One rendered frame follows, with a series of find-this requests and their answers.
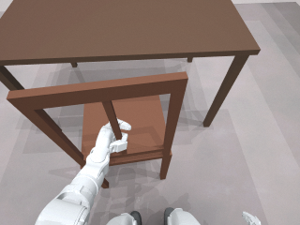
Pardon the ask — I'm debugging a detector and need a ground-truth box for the robot left upper arm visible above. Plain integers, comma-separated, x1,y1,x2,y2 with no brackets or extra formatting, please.
37,198,90,225

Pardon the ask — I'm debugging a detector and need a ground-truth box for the right robot hand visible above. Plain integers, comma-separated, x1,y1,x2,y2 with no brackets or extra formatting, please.
242,211,261,225

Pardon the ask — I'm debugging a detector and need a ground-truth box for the robot left forearm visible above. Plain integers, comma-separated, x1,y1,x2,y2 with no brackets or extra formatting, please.
35,145,111,225

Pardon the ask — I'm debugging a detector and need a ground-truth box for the table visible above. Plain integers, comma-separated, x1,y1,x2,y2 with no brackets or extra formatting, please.
0,0,261,131

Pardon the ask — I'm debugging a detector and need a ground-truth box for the chair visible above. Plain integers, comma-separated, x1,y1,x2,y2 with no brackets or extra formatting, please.
6,71,188,188

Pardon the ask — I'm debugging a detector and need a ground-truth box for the right robot foot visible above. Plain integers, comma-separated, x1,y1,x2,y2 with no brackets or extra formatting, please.
164,207,174,225

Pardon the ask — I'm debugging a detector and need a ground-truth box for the left robot hand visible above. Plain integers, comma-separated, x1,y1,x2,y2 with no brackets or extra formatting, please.
95,118,131,153

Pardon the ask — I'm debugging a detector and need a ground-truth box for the robot left shin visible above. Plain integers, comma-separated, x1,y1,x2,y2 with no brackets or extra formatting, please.
120,213,134,218

